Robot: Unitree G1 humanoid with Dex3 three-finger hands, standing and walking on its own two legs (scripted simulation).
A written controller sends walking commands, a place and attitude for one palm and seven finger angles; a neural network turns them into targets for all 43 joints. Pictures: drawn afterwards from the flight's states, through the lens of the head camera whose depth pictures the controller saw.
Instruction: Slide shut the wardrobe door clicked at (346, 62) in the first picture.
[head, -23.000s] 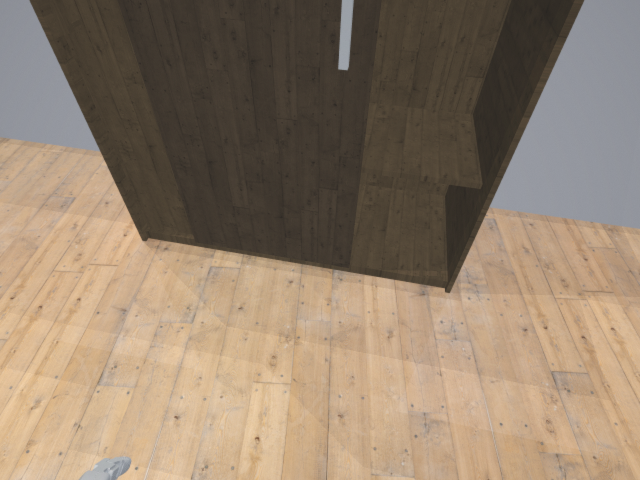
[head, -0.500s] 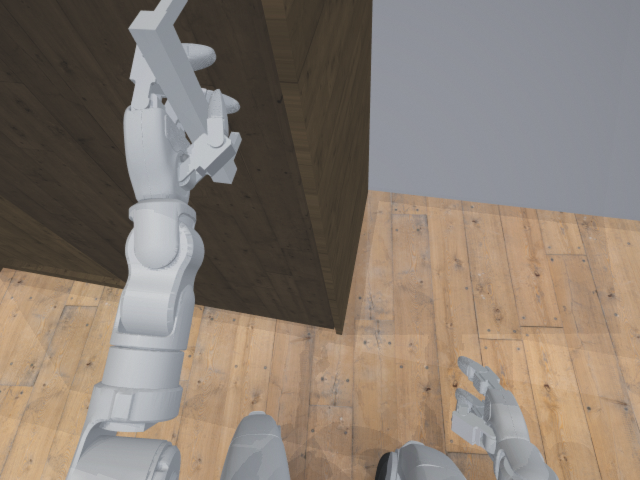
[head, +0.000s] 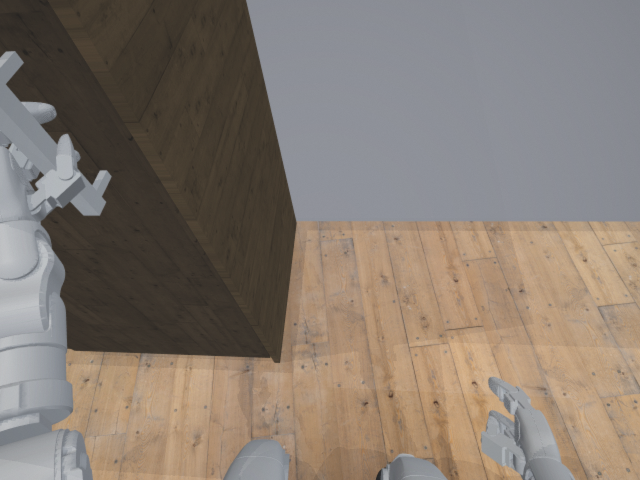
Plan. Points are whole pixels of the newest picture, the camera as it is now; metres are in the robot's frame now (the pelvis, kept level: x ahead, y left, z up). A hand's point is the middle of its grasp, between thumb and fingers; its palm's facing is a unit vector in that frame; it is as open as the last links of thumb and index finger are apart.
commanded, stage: stop walking and hold the door there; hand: left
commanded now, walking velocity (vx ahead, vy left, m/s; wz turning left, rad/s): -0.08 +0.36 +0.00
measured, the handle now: (55, 142) +0.41 +0.34 +0.19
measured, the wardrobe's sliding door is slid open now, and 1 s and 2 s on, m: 0.00 0.00 0.00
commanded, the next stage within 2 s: none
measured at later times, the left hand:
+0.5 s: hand (67, 174) +0.37 +0.31 +0.18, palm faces +0.47 -0.84 -0.26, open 6.1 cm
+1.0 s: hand (68, 174) +0.37 +0.31 +0.18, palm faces +0.45 -0.85 -0.25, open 6.1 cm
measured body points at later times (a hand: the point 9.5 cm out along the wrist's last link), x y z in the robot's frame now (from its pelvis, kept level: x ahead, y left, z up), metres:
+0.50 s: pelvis +0.00 +0.02 +0.02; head -0.01 +0.02 +0.47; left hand +0.34 +0.35 +0.19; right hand +0.10 -0.27 -0.08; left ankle +0.03 +0.11 -0.72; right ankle +0.05 -0.09 -0.72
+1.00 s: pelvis +0.03 +0.03 +0.02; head +0.02 +0.03 +0.47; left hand +0.34 +0.35 +0.19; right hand +0.18 -0.23 -0.07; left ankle +0.03 +0.11 -0.72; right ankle +0.05 -0.09 -0.72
